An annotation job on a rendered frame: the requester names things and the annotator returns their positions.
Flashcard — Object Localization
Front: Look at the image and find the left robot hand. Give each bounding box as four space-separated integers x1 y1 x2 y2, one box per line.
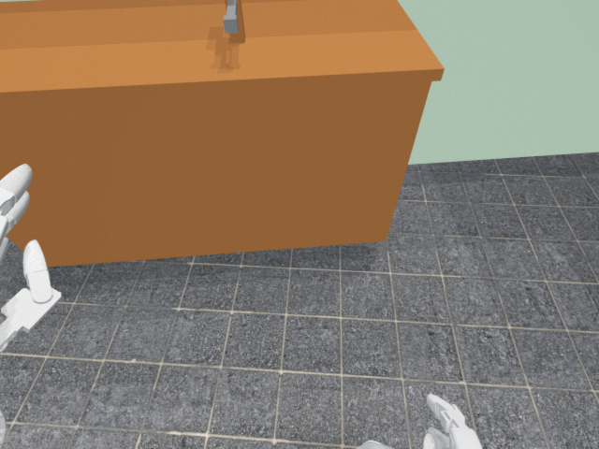
0 164 61 354

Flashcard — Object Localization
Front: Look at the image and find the counter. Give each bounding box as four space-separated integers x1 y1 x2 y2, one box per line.
0 0 445 267

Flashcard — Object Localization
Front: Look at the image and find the right robot hand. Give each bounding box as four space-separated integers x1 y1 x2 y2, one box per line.
423 394 483 449

